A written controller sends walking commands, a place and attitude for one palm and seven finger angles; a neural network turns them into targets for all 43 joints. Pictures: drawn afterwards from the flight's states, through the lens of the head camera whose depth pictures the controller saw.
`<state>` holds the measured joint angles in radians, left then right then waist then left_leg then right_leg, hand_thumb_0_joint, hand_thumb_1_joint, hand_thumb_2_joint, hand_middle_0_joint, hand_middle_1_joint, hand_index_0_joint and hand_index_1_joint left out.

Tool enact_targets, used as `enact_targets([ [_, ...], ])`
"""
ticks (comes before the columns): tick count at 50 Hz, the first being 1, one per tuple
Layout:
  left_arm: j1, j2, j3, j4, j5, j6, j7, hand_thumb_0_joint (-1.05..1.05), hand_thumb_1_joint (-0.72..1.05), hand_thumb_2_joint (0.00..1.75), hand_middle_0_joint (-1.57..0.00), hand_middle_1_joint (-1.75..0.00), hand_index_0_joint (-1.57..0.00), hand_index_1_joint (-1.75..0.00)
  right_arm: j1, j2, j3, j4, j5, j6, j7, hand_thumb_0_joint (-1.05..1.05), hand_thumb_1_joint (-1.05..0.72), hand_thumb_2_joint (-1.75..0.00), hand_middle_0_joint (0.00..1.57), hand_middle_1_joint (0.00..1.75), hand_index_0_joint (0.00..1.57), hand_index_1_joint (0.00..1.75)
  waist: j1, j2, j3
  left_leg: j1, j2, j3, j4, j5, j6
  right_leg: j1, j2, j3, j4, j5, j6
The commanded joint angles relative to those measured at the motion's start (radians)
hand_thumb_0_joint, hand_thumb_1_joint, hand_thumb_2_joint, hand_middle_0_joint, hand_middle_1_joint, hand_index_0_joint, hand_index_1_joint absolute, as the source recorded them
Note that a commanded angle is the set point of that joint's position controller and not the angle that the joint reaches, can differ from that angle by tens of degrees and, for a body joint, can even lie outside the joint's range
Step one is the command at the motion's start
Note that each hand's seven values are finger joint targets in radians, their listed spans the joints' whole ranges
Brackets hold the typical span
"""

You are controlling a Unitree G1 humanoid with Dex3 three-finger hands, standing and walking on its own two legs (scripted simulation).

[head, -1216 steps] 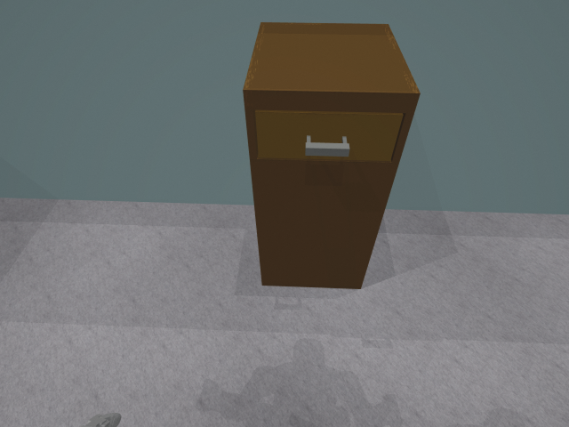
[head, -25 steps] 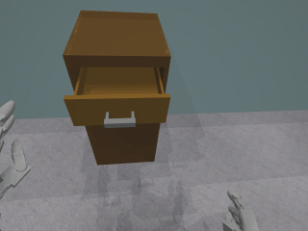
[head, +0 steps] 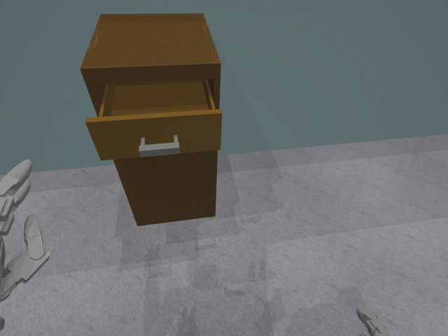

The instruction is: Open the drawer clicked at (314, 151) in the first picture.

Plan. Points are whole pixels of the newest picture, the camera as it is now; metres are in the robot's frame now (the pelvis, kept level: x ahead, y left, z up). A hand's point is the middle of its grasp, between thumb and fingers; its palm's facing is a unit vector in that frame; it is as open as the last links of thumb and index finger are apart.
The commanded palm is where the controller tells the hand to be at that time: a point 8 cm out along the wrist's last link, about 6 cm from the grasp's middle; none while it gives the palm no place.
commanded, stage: stop stepping back and stand still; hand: left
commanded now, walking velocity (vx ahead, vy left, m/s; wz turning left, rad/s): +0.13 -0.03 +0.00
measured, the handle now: (159, 144) +0.61 +0.19 -0.04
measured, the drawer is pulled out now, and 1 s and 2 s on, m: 0.18 0.18 0.18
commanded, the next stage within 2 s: let the arm hang, fingers relaxed in 0.70 s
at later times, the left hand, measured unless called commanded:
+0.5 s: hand (13, 264) +0.18 +0.26 +0.16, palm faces +0.36 -0.82 -0.44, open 7.4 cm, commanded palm +0.12 +0.30 +0.18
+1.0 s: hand out of the picture +0.12 +0.26 -0.11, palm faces -0.03 -0.92 -0.38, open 7.4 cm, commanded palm none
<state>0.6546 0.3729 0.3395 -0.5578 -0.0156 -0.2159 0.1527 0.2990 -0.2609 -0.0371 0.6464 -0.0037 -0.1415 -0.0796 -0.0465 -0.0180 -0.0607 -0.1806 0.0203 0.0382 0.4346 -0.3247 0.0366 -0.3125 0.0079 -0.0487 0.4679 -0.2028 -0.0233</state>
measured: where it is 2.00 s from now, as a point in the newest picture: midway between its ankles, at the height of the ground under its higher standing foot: outside the picture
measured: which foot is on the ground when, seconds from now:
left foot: down 0.00-1.00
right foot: down 0.00-1.00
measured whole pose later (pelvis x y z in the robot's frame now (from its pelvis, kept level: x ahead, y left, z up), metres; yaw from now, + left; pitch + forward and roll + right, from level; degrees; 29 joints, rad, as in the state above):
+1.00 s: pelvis -0.03 +0.03 -0.01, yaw -1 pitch +0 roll +0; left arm 0.28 0.31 0.05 0.53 0.04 0.05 0.00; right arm 0.13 -0.30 -0.02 0.81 -0.02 -0.02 0.01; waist -0.03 0.04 0.02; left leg -0.33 -0.02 0.06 0.59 -0.27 0.04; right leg -0.31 -0.02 -0.04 0.61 -0.31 -0.01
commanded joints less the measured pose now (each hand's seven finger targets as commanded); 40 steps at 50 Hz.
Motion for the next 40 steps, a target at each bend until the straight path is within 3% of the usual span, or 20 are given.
enact_targets([
  [1,-0.034,0.189,0.129,-0.268,-0.005,-0.071,0.021,0.00,0.90,0.90,-0.20,-0.30,-0.20,-0.30,-0.145,-0.115,-0.029,-0.202,0.003,-0.072,0.000,0.00,-0.90,-0.90,0.20,0.30,0.20,0.30,0.039,0.220,-0.044,0.015,0.201,-0.204,-0.133,0.119,0.087,0.030,-0.024,0.032,0.161,-0.038,0.025],
  [2,-0.013,0.193,0.140,-0.266,-0.008,-0.071,0.023,0.00,0.90,0.90,-0.20,-0.30,-0.20,-0.30,-0.145,-0.090,-0.019,-0.180,0.004,-0.066,0.002,0.00,-0.90,-0.90,0.20,0.30,0.20,0.30,0.033,0.246,-0.017,-0.050,0.213,-0.219,-0.177,-0.032,0.091,-0.001,-0.029,0.018,0.163,-0.167,0.031],
  [3,-0.042,0.187,0.136,-0.274,0.004,-0.066,0.030,0.00,0.90,0.90,-0.20,-0.30,-0.20,-0.30,-0.154,-0.086,-0.011,-0.175,-0.002,-0.068,0.000,0.00,-0.90,-0.90,0.20,0.30,0.20,0.30,0.025,0.271,0.058,-0.149,0.210,-0.221,-0.220,-0.122,0.091,0.010,-0.022,0.000,0.195,-0.173,0.023],
  [4,-0.076,0.204,0.148,-0.280,0.006,-0.062,0.035,0.00,0.90,0.90,-0.20,-0.30,-0.20,-0.30,-0.158,-0.083,-0.010,-0.174,0.002,-0.071,-0.002,0.00,-0.90,-0.90,0.20,0.30,0.20,0.30,0.028,0.237,0.091,-0.212,0.216,-0.219,-0.222,-0.193,0.093,0.039,-0.023,0.010,0.206,-0.172,0.019],
  [6,-0.073,0.171,0.136,-0.195,0.003,-0.060,0.036,0.00,0.90,0.90,-0.20,-0.30,-0.20,-0.30,-0.147,-0.098,-0.011,-0.150,0.003,-0.080,0.000,0.00,-0.90,-0.90,0.20,0.30,0.20,0.30,0.027,0.132,0.123,-0.238,0.177,-0.156,-0.104,-0.039,0.075,0.105,-0.026,0.026,0.061,-0.074,0.012],
  [7,-0.087,0.167,0.130,-0.168,0.001,-0.061,0.034,0.00,0.90,0.90,-0.20,-0.30,-0.20,-0.30,-0.155,-0.101,-0.013,-0.146,0.003,-0.080,0.001,0.00,-0.90,-0.90,0.20,0.30,0.20,0.30,0.027,0.036,0.124,-0.254,0.128,-0.115,-0.007,0.016,0.054,0.139,-0.056,0.109,-0.014,-0.004,-0.008],
  [9,-0.085,0.177,0.142,-0.120,-0.006,-0.069,0.027,0.00,0.90,0.90,-0.20,-0.30,-0.20,-0.30,-0.152,-0.094,-0.021,-0.151,0.005,-0.065,0.015,0.00,-0.90,-0.90,0.20,0.30,0.20,0.30,0.018,-0.161,0.070,-0.320,-0.002,-0.005,0.270,-0.061,-0.006,0.170,-0.265,0.426,-0.163,-0.004,-0.110],
  [10,-0.098,0.157,0.123,-0.118,-0.008,-0.072,0.018,0.00,0.90,0.90,-0.20,-0.30,-0.20,-0.30,-0.142,-0.082,-0.032,-0.144,0.014,-0.053,0.024,0.00,-0.90,-0.90,0.20,0.30,0.20,0.30,0.024,-0.205,0.034,-0.321,-0.021,-0.003,0.412,-0.155,-0.018,0.175,-0.325,0.504,-0.246,-0.090,-0.146],
  [11,-0.111,0.152,0.121,-0.126,-0.004,-0.073,0.012,0.00,0.90,0.90,-0.20,-0.30,-0.20,-0.30,-0.143,-0.081,-0.037,-0.146,0.014,-0.045,0.028,0.00,-0.90,-0.90,0.20,0.30,0.20,0.30,0.033,-0.184,0.038,-0.334,-0.006,-0.030,0.486,-0.175,-0.014,0.170,-0.334,0.492,-0.262,-0.094,-0.159],
  [13,-0.093,0.146,0.120,-0.158,-0.008,-0.073,0.007,0.00,0.90,0.90,-0.20,-0.30,-0.20,-0.30,-0.145,-0.061,-0.019,-0.153,0.005,-0.035,0.031,0.00,-0.90,-0.90,0.20,0.30,0.20,0.30,0.024,-0.131,0.029,-0.249,0.027,-0.044,0.376,-0.129,-0.007,0.101,-0.306,0.369,-0.220,-0.025,-0.159],
  [16,-0.060,0.131,0.099,-0.205,-0.005,-0.071,0.015,0.00,0.90,0.90,-0.20,-0.30,-0.20,-0.30,-0.141,-0.041,0.007,-0.157,-0.003,-0.028,0.021,0.00,-0.90,-0.90,0.20,0.30,0.20,0.30,0.008,-0.033,0.011,-0.010,0.010,0.006,0.041,0.039,-0.009,-0.011,-0.193,0.186,-0.151,-0.126,-0.079],
  [17,-0.077,0.133,0.094,-0.243,-0.007,-0.076,0.015,0.00,0.90,0.90,-0.20,-0.30,-0.20,-0.30,-0.144,-0.056,0.006,-0.167,-0.008,-0.038,0.015,0.00,-0.90,-0.90,0.20,0.30,0.20,0.30,0.012,0.059,0.025,-0.001,0.038,-0.050,-0.060,0.027,-0.002,-0.013,-0.143,0.153,-0.080,-0.141,-0.047],
  [19,-0.102,0.160,0.107,-0.297,0.000,-0.082,0.025,0.00,0.90,0.90,-0.20,-0.30,-0.20,-0.30,-0.163,-0.081,-0.002,-0.193,-0.010,-0.047,0.009,0.00,-0.90,-0.90,0.20,0.30,0.20,0.30,0.037,0.252,0.034,-0.031,0.243,-0.325,-0.200,-0.043,0.072,-0.055,-0.023,0.040,0.153,-0.150,0.025],
  [20,-0.109,0.181,0.127,-0.318,0.002,-0.081,0.031,0.00,0.90,0.90,-0.20,-0.30,-0.20,-0.30,-0.177,-0.069,-0.001,-0.207,-0.006,-0.053,0.011,0.00,-0.90,-0.90,0.20,0.30,0.20,0.30,0.048,0.222,0.016,-0.092,0.263,-0.321,-0.206,0.006,0.091,-0.005,-0.004,0.023,0.218,-0.179,0.039],
  [22,-0.091,0.169,0.132,-0.267,0.007,-0.068,0.026,0.00,0.90,0.90,-0.20,-0.30,-0.20,-0.30,-0.168,-0.046,0.012,-0.184,-0.009,-0.065,0.011,0.00,-0.90,-0.90,0.20,0.30,0.20,0.30,0.042,0.225,0.071,-0.172,0.227,-0.243,-0.224,-0.004,0.079,0.029,-0.024,0.025,0.241,-0.194,0.035],
  [25,-0.074,0.158,0.122,-0.255,0.004,-0.066,0.025,0.00,0.90,0.90,-0.20,-0.30,-0.20,-0.30,-0.145,-0.058,0.014,-0.173,0.000,-0.089,0.015,0.00,-0.90,-0.90,0.20,0.30,0.20,0.30,0.039,0.136,0.022,-0.040,0.175,-0.137,-0.055,0.407,0.040,0.075,-0.025,0.008,0.030,-0.014,0.034],
  [27,-0.049,0.145,0.113,-0.220,-0.004,-0.065,0.014,0.00,0.90,0.90,-0.20,-0.30,-0.20,-0.30,-0.153,-0.066,0.009,-0.180,0.004,-0.083,0.022,0.00,-0.90,-0.90,0.20,0.30,0.20,0.30,0.030,0.071,-0.028,-0.057,0.109,-0.074,0.029,0.412,-0.001,0.163,-0.067,0.085,-0.029,0.267,0.011],
  [32,0.008,0.143,0.133,-0.195,-0.026,-0.063,0.008,0.00,0.90,0.90,-0.20,-0.30,-0.20,-0.30,-0.154,-0.054,0.001,-0.182,0.010,-0.053,0.031,0.00,-0.90,-0.90,0.20,0.30,0.20,0.30,0.022,-0.047,-0.103,-0.035,0.052,-0.028,0.087,0.334,-0.025,0.203,-0.144,0.165,-0.065,0.428,-0.021],
  [39,0.025,0.176,0.162,-0.267,-0.030,-0.065,0.011,0.00,0.90,0.90,-0.20,-0.30,-0.20,-0.30,-0.200,-0.060,-0.001,-0.211,0.001,-0.032,0.013,0.00,-0.90,-0.90,0.20,0.30,0.20,0.30,0.037,0.087,-0.043,-0.024,0.073,-0.071,-0.024,0.332,-0.012,0.143,-0.080,0.102,-0.076,0.211,0.007],
  [40,-0.179,0.048,-0.244,0.637,0.078,0.103,-0.120,0.00,0.90,0.90,-0.20,-0.30,-0.20,-0.30,-0.232,-0.255,-0.067,0.071,0.006,-0.059,0.092,0.00,-0.90,-0.90,0.20,0.30,0.20,0.30,-0.020,0.105,0.036,-0.085,0.106,-0.099,0.113,0.437,0.009,-0.005,-0.130,0.042,0.081,0.284,-0.008],
])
